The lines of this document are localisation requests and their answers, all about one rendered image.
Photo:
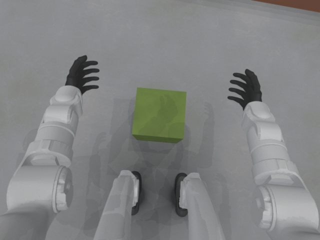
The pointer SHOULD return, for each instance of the left robot foot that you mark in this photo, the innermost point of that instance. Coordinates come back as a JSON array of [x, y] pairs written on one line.
[[135, 209]]

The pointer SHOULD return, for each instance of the carton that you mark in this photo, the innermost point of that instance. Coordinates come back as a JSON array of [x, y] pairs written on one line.
[[159, 115]]

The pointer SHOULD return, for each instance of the left robot hand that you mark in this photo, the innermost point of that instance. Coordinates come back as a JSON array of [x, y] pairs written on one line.
[[76, 74]]

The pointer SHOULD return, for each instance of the right robot hand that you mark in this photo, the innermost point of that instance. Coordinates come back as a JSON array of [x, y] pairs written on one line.
[[251, 88]]

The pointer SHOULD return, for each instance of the robot left forearm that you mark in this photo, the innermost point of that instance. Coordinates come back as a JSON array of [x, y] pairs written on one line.
[[55, 136]]

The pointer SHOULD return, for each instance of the robot right thigh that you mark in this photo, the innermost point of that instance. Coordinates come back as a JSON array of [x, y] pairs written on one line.
[[203, 220]]

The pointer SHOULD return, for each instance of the right robot upper arm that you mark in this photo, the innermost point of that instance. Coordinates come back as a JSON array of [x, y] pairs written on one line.
[[285, 212]]

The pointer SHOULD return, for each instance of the left robot upper arm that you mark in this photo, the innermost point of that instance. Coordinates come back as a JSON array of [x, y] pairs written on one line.
[[37, 194]]

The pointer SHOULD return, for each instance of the robot right forearm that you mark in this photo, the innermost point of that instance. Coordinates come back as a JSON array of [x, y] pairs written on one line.
[[268, 151]]

